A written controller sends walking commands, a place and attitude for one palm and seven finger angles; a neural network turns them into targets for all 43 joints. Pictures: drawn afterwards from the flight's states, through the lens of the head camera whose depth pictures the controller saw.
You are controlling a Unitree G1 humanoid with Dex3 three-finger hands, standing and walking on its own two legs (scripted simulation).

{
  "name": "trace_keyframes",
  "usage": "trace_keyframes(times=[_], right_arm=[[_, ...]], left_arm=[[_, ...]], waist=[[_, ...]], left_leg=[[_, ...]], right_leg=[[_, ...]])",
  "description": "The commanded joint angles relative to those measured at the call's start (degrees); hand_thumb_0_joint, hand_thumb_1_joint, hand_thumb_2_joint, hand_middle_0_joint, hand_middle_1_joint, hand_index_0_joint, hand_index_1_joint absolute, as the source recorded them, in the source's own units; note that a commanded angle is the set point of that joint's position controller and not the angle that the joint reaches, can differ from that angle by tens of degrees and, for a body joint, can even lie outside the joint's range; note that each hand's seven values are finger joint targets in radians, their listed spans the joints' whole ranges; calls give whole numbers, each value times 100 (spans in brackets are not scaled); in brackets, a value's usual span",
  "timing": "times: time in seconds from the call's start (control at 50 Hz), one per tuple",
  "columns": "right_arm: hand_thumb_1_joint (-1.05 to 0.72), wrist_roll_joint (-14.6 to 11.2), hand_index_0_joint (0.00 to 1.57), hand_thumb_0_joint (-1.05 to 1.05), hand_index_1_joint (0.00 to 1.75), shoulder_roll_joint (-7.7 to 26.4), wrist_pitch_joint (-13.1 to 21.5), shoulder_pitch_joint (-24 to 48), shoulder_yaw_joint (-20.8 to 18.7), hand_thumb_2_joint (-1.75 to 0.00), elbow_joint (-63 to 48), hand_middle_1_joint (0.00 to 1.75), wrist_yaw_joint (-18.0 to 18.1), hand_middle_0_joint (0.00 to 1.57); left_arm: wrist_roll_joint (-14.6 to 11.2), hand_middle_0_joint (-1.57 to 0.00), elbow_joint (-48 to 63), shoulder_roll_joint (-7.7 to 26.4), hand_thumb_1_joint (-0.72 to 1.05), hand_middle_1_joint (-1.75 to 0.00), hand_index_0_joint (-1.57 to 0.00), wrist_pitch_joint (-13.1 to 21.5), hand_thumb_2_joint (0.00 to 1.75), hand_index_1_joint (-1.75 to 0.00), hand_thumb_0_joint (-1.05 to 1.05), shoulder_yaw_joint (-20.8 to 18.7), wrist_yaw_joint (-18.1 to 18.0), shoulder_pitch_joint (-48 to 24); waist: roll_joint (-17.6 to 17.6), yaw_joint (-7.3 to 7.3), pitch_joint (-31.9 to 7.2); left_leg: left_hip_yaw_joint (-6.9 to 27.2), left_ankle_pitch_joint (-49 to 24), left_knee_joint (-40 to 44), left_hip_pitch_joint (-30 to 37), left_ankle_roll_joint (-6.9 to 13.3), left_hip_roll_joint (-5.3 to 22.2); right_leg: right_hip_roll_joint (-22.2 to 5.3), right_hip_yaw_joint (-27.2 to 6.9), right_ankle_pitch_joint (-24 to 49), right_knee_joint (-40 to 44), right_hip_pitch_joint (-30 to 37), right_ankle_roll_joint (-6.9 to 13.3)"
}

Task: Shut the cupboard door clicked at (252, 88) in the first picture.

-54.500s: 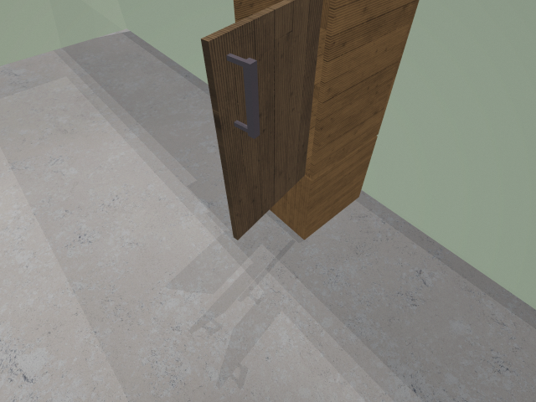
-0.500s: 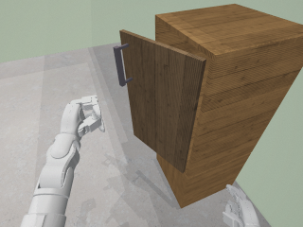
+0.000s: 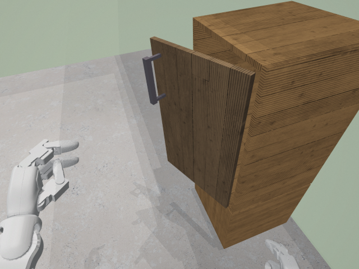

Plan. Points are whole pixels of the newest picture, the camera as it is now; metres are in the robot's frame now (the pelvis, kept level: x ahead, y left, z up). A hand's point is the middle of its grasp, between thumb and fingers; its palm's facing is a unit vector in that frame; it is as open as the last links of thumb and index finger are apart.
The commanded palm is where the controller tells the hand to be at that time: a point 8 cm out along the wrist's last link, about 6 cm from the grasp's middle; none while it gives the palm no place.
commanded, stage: draw the hand back to the body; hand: left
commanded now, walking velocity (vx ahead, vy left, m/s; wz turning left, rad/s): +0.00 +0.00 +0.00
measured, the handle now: (155, 79) +0.64 +0.15 +0.12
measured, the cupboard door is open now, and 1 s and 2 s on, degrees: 24 24 24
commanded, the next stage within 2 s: step back with the hand held close in 0.52 s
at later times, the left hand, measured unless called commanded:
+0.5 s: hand (39, 201) +0.18 +0.26 +0.16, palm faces +0.47 -0.80 -0.38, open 7.4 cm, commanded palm +0.13 +0.30 +0.17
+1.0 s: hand (38, 199) +0.19 +0.27 +0.15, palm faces +0.34 -0.79 -0.50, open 7.4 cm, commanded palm +0.13 +0.31 +0.17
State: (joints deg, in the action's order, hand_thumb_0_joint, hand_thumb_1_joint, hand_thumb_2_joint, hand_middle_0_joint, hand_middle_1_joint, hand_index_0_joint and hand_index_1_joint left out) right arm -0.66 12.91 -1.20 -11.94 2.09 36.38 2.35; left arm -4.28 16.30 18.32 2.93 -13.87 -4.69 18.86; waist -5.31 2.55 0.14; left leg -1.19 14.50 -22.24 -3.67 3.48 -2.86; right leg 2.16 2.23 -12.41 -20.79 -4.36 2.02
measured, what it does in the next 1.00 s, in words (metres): stands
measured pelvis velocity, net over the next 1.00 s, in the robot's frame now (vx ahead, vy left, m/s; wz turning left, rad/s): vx -0.02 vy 0.01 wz -0.02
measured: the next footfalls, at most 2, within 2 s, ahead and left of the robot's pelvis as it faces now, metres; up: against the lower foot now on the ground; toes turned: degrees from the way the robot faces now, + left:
none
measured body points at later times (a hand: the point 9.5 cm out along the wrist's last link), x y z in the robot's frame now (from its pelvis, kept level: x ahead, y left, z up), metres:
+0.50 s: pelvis -0.01 +0.00 +0.00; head -0.03 -0.03 +0.45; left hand +0.15 +0.30 +0.18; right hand +0.19 -0.21 -0.08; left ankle -0.02 +0.08 -0.74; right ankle -0.01 -0.10 -0.74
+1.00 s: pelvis -0.02 +0.01 -0.01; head -0.01 +0.00 +0.44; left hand +0.16 +0.31 +0.17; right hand +0.15 -0.25 -0.09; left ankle -0.02 +0.08 -0.74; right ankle -0.01 -0.10 -0.74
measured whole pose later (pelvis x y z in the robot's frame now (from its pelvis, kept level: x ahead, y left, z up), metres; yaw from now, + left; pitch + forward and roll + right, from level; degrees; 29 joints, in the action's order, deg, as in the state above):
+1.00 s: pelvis -0.02 +0.01 -0.01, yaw -1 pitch +1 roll -1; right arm -1.3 15.0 -3.1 -10.6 -2.0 31.7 4.0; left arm -3.6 25.1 24.2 8.2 -22.3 -6.2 31.6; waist -2.6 0.4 -0.6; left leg -3.1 15.6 -28.6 -14.3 4.6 -3.2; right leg 1.6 0.8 -13.0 -27.5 -15.5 0.8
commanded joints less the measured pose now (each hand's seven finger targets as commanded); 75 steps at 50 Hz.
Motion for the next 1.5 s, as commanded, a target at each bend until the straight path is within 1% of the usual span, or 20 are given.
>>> trace_keyframes(times=[0.0,0.12,0.18,0.24,0.32,0.38,0.54,0.62,0.64,0.66,0.74,0.86,0.92,1.0,1.16,1.22,1.26,1.34,1.4,1.48], right_arm=[[-90,-40,20,0,30,564,398,949,-282,-90,-1039,30,73,20],[-90,-49,20,0,30,589,581,865,-337,-90,-1021,30,103,20],[-90,-46,20,0,30,639,662,874,-363,-90,-943,30,111,20],[-90,-27,20,0,30,634,718,848,-357,-90,-903,30,157,20],[-90,-18,20,0,30,614,768,897,-319,-90,-884,30,167,20],[-90,-1,20,0,30,618,801,894,-305,-90,-871,30,165,20],[-90,6,20,0,30,572,730,887,-296,-90,-905,30,112,20],[-90,7,20,0,30,590,736,874,-313,-90,-924,30,122,20],[-90,-65,20,0,30,755,643,839,-392,-90,-1155,30,100,20],[-90,-28,20,0,30,670,587,761,-403,-90,-1032,30,125,20],[-90,-34,20,0,30,758,390,687,-524,-90,-1082,30,73,20],[-90,-83,20,0,30,804,145,664,-601,-90,-1296,30,186,20],[-90,-83,20,0,30,800,76,666,-597,-90,-1425,30,238,20],[-90,-69,20,0,30,822,40,640,-602,-90,-1513,30,252,20],[-90,-52,20,0,30,903,207,521,-601,-90,-1541,30,284,20],[-90,-51,20,0,30,909,297,467,-599,-90,-1527,30,284,20],[-90,-34,20,0,30,911,349,425,-603,-90,-1503,30,273,20],[-90,10,20,0,30,935,465,406,-589,-90,-1443,30,259,20],[-90,33,20,0,30,886,556,394,-577,-90,-1407,30,266,20],[-90,62,20,0,30,910,615,410,-633,-90,-1353,30,232,20]], left_arm=[[-36,-36,1498,1164,90,-48,-36,475,90,-48,0,-985,-101,-281],[-53,-20,1751,1379,90,-30,-20,542,90,-30,0,-1419,-188,455],[8,-20,1699,1129,90,-30,-20,565,90,-30,0,-1076,-180,69],[14,-20,1505,1092,90,-30,-20,582,90,-30,0,-1026,-225,-76],[35,-20,1607,1187,90,-30,-20,614,90,-30,0,-1088,-248,-193],[54,-20,1720,1339,90,-30,-20,609,90,-30,0,-1244,-268,-88],[1,-20,1519,1162,90,-30,-20,555,90,-30,0,-1199,-199,154],[1,-20,1578,1205,90,-30,-20,557,90,-30,0,-1222,-192,176],[39,-20,2068,2035,90,-30,-20,809,90,-30,0,-2016,-248,-529],[6,-20,1538,1555,90,-30,-20,837,90,-30,0,-1660,-210,140],[40,-20,1518,1280,90,-30,-20,931,90,-30,0,-1359,-179,763],[25,-20,1947,1633,90,-30,-20,956,90,-30,0,-1677,-275,985],[20,-20,2119,1752,90,-30,-20,937,90,-30,0,-1832,-309,1169],[34,-20,2166,1694,90,-30,-20,932,90,-30,0,-1827,-319,1292],[183,-20,2081,1572,90,-30,-20,1076,90,-30,0,-1836,-348,986],[258,-20,2127,1553,90,-30,-20,1164,90,-30,0,-1830,-351,766],[292,-20,2169,1538,90,-30,-20,1209,90,-30,0,-1807,-366,637],[364,-20,2368,1500,90,-30,-20,1324,90,-30,0,-1783,-390,431],[387,-20,2413,1536,90,-30,-20,1411,90,-30,0,-1897,-399,455],[414,-20,2359,1644,90,-30,-20,1508,90,-30,0,-2088,-358,521]], waist=[[100,91,-524],[45,134,-388],[105,8,-82],[300,3,-20],[63,55,-115],[-139,108,-267],[226,97,-99],[133,114,-310],[-21,-41,-88],[347,-79,-174],[422,-155,-659],[428,-188,-1117],[195,-162,-1237],[122,-165,-1031],[56,-202,-422],[202,-228,-345],[345,-243,-291],[46,-265,-186],[-58,-228,-318],[-88,-223,-327]], left_leg=[[315,-1710,262,-221,-268,347],[322,-1609,243,-293,-273,371],[311,-1161,287,-255,-211,358],[326,-818,331,-281,-161,332],[368,-666,402,-287,-173,316],[378,-891,387,-275,-208,321],[343,-1097,391,-341,-223,349],[314,-1243,354,-249,-208,340],[510,-712,96,-763,-20,478],[544,-666,-117,-719,-24,460],[489,-1075,-426,-654,-85,532],[548,-2443,-436,-722,-136,712],[647,-2897,-339,-900,-147,846],[798,-2147,-132,-1489,-56,972],[1180,1307,472,-3532,299,1154],[1255,2079,434,-3954,370,1106],[1253,2356,276,-4001,384,1044],[1429,2754,403,-4161,411,1136],[1654,2780,693,-4464,464,1341],[1663,2476,569,-4662,492,1410]], right_leg=[[-223,-215,1209,162,254,-37],[-210,-227,1090,196,150,-48],[-218,-256,666,335,-186,-63],[-229,-242,338,377,-249,-66],[-236,-264,213,388,-118,-44],[-221,-272,444,358,57,-22],[-207,-259,621,352,49,-31],[-225,-262,773,312,131,-41],[-519,-955,1056,478,-232,-12],[-755,-1058,1033,524,-361,52],[-1003,-1070,1550,215,-513,100],[-780,-781,2681,-539,-312,-42],[-631,-666,2606,-882,-154,-114],[-527,-694,1988,-1020,-114,-162],[-364,-843,744,-1463,384,-215],[-403,-972,490,-1513,439,-190],[-455,-1109,124,-1407,241,-150],[-373,-1046,-328,-1567,95,-143],[-177,-785,133,-2075,553,-215],[-87,-848,709,-2333,763,-215]])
